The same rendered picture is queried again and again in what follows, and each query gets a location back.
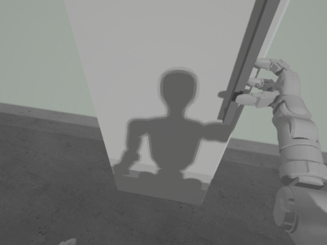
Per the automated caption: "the fridge door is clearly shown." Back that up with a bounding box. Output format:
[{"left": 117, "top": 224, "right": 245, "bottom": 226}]
[{"left": 64, "top": 0, "right": 287, "bottom": 205}]

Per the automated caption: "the robot right hand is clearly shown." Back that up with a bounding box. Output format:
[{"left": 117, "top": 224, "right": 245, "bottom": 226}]
[{"left": 236, "top": 58, "right": 301, "bottom": 108}]

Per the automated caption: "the handle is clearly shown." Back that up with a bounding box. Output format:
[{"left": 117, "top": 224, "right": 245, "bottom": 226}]
[{"left": 222, "top": 0, "right": 281, "bottom": 125}]

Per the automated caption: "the right robot upper arm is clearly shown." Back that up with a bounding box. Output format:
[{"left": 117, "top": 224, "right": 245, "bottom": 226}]
[{"left": 273, "top": 185, "right": 327, "bottom": 245}]

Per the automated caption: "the right robot forearm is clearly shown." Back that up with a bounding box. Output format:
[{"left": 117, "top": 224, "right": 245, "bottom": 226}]
[{"left": 272, "top": 95, "right": 327, "bottom": 191}]

